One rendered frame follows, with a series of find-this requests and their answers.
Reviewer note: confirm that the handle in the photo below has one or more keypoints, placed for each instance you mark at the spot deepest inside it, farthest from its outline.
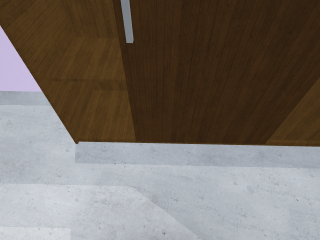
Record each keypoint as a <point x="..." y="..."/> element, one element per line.
<point x="127" y="20"/>

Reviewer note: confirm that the wardrobe door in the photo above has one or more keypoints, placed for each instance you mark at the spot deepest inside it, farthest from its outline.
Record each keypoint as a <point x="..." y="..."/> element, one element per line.
<point x="217" y="71"/>
<point x="303" y="123"/>

